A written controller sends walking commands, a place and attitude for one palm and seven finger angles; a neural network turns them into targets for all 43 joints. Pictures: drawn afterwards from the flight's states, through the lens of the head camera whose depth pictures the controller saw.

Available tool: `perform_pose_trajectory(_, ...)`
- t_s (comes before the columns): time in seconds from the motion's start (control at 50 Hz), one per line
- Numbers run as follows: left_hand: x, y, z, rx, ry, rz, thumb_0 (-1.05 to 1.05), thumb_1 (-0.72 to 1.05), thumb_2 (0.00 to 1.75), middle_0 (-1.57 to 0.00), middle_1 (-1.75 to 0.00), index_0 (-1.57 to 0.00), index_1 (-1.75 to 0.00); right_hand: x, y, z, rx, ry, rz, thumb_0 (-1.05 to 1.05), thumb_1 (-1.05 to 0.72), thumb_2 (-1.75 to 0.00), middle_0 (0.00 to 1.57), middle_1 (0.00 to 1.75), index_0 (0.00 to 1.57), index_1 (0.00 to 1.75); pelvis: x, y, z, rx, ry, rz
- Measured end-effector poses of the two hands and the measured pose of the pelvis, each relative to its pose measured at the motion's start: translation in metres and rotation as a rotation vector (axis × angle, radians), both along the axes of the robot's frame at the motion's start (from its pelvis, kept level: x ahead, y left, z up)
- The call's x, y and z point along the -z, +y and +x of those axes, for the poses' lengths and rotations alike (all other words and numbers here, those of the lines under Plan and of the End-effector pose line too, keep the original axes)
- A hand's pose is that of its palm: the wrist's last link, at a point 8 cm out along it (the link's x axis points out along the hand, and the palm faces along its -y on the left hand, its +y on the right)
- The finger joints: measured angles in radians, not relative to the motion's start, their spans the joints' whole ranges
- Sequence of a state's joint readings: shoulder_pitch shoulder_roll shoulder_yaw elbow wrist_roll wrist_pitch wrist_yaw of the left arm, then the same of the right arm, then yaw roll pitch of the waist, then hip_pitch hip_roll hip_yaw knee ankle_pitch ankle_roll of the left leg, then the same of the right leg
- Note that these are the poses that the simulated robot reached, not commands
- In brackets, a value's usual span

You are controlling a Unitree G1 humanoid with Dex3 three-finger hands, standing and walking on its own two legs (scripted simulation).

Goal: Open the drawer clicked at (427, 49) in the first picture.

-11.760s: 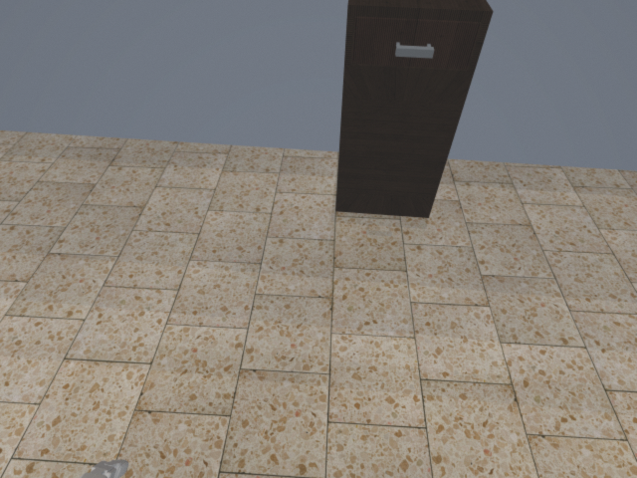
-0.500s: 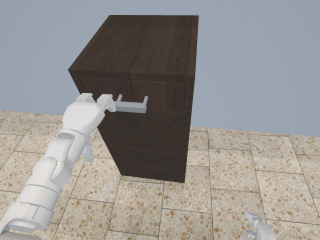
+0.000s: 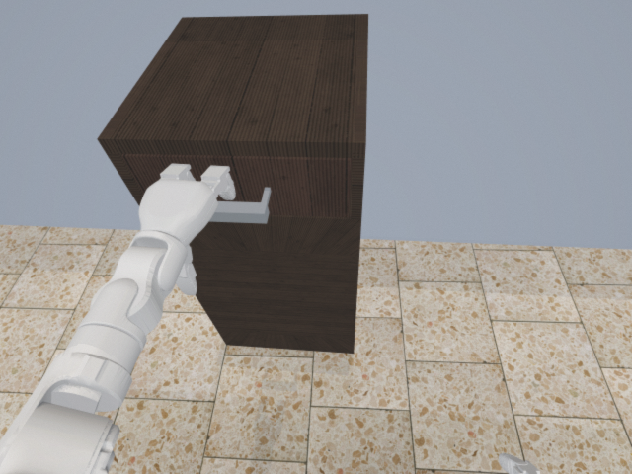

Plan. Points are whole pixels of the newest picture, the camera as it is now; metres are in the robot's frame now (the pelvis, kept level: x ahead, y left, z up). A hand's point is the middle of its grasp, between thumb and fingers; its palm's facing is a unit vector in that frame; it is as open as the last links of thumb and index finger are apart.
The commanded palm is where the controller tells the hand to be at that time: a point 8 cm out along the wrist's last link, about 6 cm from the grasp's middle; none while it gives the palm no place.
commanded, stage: move the hooked fingers above the handle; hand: left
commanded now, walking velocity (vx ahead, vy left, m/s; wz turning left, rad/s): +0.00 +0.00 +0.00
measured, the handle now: (236, 202) +0.53 +0.18 -0.01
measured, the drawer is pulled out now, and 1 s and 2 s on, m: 0.00 0.00 0.00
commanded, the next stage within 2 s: none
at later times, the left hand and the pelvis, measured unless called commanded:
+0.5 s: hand (215, 206) +0.47 +0.19 +0.06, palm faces -0.01 +0.00 -1.00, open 13.8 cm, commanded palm +0.45 +0.20 +0.11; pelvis +0.00 +0.00 -0.01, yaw +0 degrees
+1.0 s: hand (212, 202) +0.48 +0.20 +0.05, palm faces +0.00 +0.00 -1.00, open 13.8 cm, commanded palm +0.46 +0.20 +0.11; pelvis +0.00 +0.01 -0.01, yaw -1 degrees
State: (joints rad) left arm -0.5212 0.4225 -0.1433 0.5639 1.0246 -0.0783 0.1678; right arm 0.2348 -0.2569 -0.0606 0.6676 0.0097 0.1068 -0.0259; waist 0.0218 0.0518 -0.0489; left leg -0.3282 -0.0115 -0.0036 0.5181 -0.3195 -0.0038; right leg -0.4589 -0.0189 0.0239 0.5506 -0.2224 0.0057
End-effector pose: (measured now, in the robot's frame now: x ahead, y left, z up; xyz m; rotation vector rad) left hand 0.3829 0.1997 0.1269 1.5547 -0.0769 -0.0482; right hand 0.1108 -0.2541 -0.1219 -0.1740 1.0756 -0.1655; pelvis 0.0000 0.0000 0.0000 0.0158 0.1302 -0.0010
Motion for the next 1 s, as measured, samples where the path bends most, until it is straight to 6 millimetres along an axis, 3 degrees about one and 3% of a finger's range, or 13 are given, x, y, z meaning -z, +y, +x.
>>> perform_pose_trajectory(0.28,0.009,0.001,0.036,-0.039,0.045,0.023,0.0,-0.49,0.3,-0.32,-1.21,-0.32,-1.2,0.004,-0.005,-0.012,0.033,0.039,-0.011,0.01,-0.9,-0.9,0.21,0.3,0.21,0.3,0.004,-0.002,0.004,0.002,0.043,-0.002)
perform_pose_trajectory(0.44,0.016,-0.01,0.054,-0.012,0.029,0.016,0.0,-0.49,0.3,-0.32,-1.21,-0.32,-1.2,0.009,-0.012,-0.037,0.062,0.111,-0.03,0.01,-0.9,-0.9,0.2,0.3,0.21,0.3,0.007,-0.001,0.004,0.001,0.074,-0.003)
perform_pose_trajectory(0.66,0.021,-0.008,0.086,-0.074,0.05,0.021,0.0,-0.49,0.3,-0.32,-1.21,-0.32,-1.2,0.011,-0.016,-0.08,0.131,0.195,-0.049,0.01,-0.9,-0.9,0.21,0.3,0.21,0.3,0.011,0.001,0.002,0.017,0.122,-0.004)
perform_pose_trajectory(0.82,0.025,-0.006,0.084,-0.053,0.057,0.008,0.0,-0.49,0.3,-0.33,-1.22,-0.33,-1.22,0.011,-0.014,-0.1,0.151,0.242,-0.051,0.01,-0.9,-0.9,0.21,0.3,0.21,0.3,0.011,0.004,0.003,0.023,0.131,-0.007)
perform_pose_trajectory(1.0,0.025,-0.001,0.077,-0.049,0.022,0.014,0.0,-0.49,0.3,-0.32,-1.21,-0.32,-1.2,0.012,-0.009,-0.087,0.135,0.21,-0.043,0.01,-0.9,-0.9,0.21,0.3,0.21,0.3,0.012,0.006,0.002,0.016,0.126,-0.009)
